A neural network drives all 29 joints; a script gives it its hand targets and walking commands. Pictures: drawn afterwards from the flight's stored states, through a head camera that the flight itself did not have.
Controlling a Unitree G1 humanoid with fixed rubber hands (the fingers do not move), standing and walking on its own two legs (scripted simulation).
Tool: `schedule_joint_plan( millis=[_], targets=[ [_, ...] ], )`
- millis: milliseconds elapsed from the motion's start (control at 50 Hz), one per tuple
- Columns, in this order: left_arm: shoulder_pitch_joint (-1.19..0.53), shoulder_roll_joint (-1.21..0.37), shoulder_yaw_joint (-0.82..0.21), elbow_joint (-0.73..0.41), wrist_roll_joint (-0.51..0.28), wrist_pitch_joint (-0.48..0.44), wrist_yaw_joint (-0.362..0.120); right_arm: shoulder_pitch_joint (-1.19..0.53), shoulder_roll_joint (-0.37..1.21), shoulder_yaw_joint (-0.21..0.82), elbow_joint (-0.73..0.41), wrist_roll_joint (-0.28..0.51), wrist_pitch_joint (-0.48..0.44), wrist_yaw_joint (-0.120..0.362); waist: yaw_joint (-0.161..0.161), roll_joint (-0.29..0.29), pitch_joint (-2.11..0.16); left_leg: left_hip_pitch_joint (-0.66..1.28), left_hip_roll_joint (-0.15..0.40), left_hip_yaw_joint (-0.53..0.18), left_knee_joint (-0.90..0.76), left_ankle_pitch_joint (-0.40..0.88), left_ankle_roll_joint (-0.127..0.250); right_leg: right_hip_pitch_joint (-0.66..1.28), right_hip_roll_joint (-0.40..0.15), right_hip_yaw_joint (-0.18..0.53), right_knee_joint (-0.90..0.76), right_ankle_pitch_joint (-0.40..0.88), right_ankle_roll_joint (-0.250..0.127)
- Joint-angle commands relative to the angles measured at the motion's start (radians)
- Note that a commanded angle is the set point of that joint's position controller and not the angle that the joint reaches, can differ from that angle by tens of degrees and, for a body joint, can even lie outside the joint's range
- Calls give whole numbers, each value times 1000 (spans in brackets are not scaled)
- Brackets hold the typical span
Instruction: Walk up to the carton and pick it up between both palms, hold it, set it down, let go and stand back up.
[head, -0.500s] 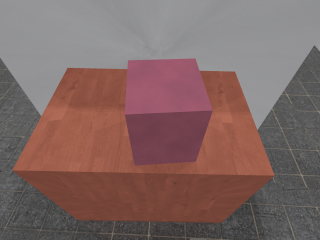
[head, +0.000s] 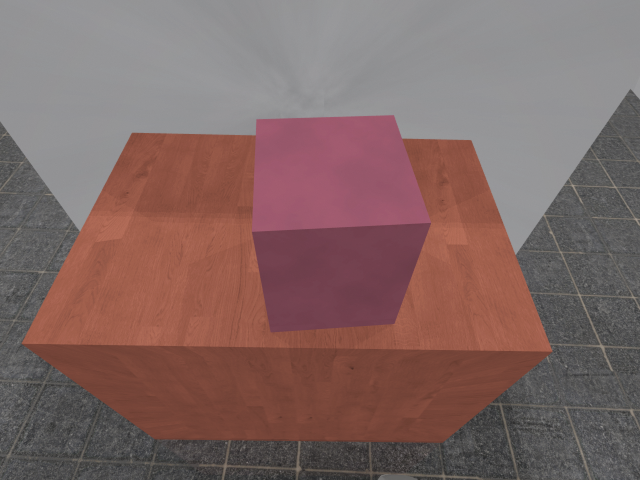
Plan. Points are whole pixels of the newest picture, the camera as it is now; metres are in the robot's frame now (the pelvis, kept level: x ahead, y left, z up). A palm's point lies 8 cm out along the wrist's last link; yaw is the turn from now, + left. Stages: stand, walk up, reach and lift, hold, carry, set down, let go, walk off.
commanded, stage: reach and lift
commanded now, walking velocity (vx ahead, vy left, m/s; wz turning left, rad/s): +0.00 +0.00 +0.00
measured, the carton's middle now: (329, 228) +0.45 +0.01 +0.02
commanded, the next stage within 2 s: none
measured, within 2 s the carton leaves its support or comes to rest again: neither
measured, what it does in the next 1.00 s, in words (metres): stands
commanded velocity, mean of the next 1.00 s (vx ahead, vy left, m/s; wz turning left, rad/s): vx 0.00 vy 0.00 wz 0.00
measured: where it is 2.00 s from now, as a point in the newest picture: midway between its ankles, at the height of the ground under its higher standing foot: outside the picture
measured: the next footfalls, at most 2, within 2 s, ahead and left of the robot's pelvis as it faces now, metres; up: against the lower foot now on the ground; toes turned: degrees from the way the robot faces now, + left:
none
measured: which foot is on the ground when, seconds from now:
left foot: down 0.00-1.00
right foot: down 0.00-1.00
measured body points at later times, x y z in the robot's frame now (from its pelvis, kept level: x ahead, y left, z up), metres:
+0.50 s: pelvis -0.01 +0.00 -0.01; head +0.03 +0.00 +0.44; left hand +0.17 +0.25 -0.10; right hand +0.16 -0.30 -0.09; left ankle -0.01 +0.12 -0.72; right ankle +0.04 -0.14 -0.72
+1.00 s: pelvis -0.03 -0.01 +0.01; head -0.02 -0.02 +0.46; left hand +0.15 +0.22 -0.06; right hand +0.16 -0.28 -0.05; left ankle -0.01 +0.12 -0.72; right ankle +0.05 -0.14 -0.72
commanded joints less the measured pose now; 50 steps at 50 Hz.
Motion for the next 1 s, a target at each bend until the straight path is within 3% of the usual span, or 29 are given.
schedule_joint_plan(
  millis=[0,20,60,80,140,180,220,280,320,400,420,440,480,540,560,600,620,660,680,760,780,800,820,860,880,900,920,940,980],
  targets=[
    [-415,81,44,-326,41,362,58,-363,-172,-177,-54,-107,-151,60,-39,59,111,-482,68,36,-97,-306,47,195,50,-135,201,-166,-65],
    [-416,93,49,-385,34,399,52,-361,-176,-202,-51,-93,-142,59,-54,-5,42,-401,61,50,-53,-198,34,185,34,-125,174,-123,-63],
    [-436,122,67,-490,26,446,32,-340,-144,-209,-128,-90,-125,56,-66,-89,-14,-186,24,76,19,-130,11,48,3,-87,87,-145,-75],
    [-417,128,93,-527,28,461,35,-297,-136,-196,-128,-64,-121,58,-53,-47,-48,-145,22,91,19,-88,9,50,-11,-89,81,-102,-77],
    [-343,113,122,-550,52,479,28,-226,-146,-169,-187,-12,-103,53,-33,-83,-72,-68,21,51,-5,89,1,92,6,-102,53,141,-61],
    [-273,97,145,-554,88,481,29,-202,-164,-143,-175,17,-99,50,-24,-41,-96,-28,0,31,-18,213,-15,149,25,-95,27,231,-48],
    [-240,95,155,-586,97,480,24,-165,-167,-135,-214,28,-94,45,-18,-53,-133,9,-3,24,-22,284,-23,170,19,-91,16,325,-38],
    [-180,85,178,-575,131,465,25,-141,-174,-93,-249,43,-82,49,-18,-47,-157,71,-18,13,-56,345,-21,211,32,-71,-25,371,-24],
    [-154,66,173,-598,124,439,28,-112,-165,-80,-328,51,-89,42,1,-100,-190,80,-31,24,-78,343,-15,270,36,-60,-38,414,-15],
    [-113,39,170,-661,106,379,31,-71,-138,-64,-372,65,-109,36,-10,-108,-257,95,-35,25,-109,418,-21,354,48,-50,-50,491,-12],
    [-88,31,161,-664,92,367,31,-61,-123,-68,-374,66,-115,35,-1,-113,-226,126,-41,30,-127,384,-19,316,54,-51,-77,422,-10],
    [-93,32,163,-685,96,358,36,-18,-108,-58,-349,65,-111,36,-8,-70,-220,127,-42,45,-147,372,-20,315,47,-53,-94,394,-11],
    [-89,18,147,-705,76,336,40,-3,-91,-63,-346,63,-106,41,-32,-64,-229,153,-38,37,-169,371,-17,307,54,-64,-106,351,-13],
    [-66,-8,135,-710,39,301,51,-4,-80,-66,-400,73,-127,56,-16,-54,-202,143,-33,44,-224,302,-9,302,50,-56,-153,248,-39],
    [-45,-15,133,-707,34,295,50,24,-76,-82,-391,62,-125,54,-15,-91,-183,148,-32,45,-250,280,-2,313,54,-63,-170,244,-34],
    [-34,-15,125,-727,27,273,60,21,-64,-86,-470,65,-132,55,1,-59,-196,113,-31,53,-277,222,11,351,46,-58,-176,197,-37],
    [-28,-29,107,-730,18,263,63,27,-69,-100,-468,63,-134,55,-12,-62,-173,93,-12,44,-305,157,9,372,64,-69,-176,177,-32],
    [-80,-51,97,-723,13,237,68,11,-44,-85,-470,65,-138,56,-12,15,-131,-97,20,44,-388,-41,39,483,83,-76,-139,124,-22],
    [-96,-54,79,-739,1,226,75,1,-47,-96,-500,67,-139,56,-15,39,-153,-165,40,47,-425,-68,58,563,93,-85,-112,150,-15],
    [-108,-72,62,-710,5,184,78,-33,-36,-101,-570,67,-153,48,4,44,-152,-345,57,64,-463,-137,97,733,125,-90,-59,166,13],
    [-87,-76,60,-675,6,178,74,-28,-47,-100,-560,66,-143,45,-19,43,-124,-375,69,50,-488,-171,107,757,139,-97,-57,180,19],
    [-95,-71,80,-665,18,174,71,-29,-38,-85,-559,55,-141,39,-3,28,-105,-394,67,62,-491,-195,114,779,142,-97,-49,151,24],
    [-112,-68,80,-680,15,163,75,-41,-38,-94,-592,66,-144,36,-1,68,-142,-449,69,65,-477,-195,122,811,143,-85,-30,147,24],
    [-123,-59,87,-675,11,139,77,-33,-10,-74,-642,56,-138,23,6,-3,-123,-451,47,85,-465,-182,125,813,136,-73,-41,102,34],
    [-144,-57,109,-706,-3,122,75,-49,21,-50,-692,54,-147,17,36,-22,-163,-393,20,109,-432,-119,119,769,111,-40,-77,53,30],
    [-108,-42,118,-687,-6,121,77,-31,35,-52,-673,66,-139,17,30,-22,-126,-369,9,101,-440,-137,115,735,103,-38,-92,19,29],
    [-107,-23,121,-659,-20,122,68,-39,45,-55,-689,66,-129,11,26,-70,-122,-307,-8,101,-419,-114,112,685,83,-20,-130,-23,31],
    [-108,-19,122,-690,-39,109,63,1,77,-46,-685,57,-125,3,17,-95,-131,-227,-29,109,-389,-43,94,620,62,1,-171,-46,28],
    [-131,-22,127,-707,-54,91,62,18,104,-8,-718,64,-110,-3,25,-136,-129,-157,-53,109,-358,-47,88,525,29,41,-220,-155,15]
  ],
)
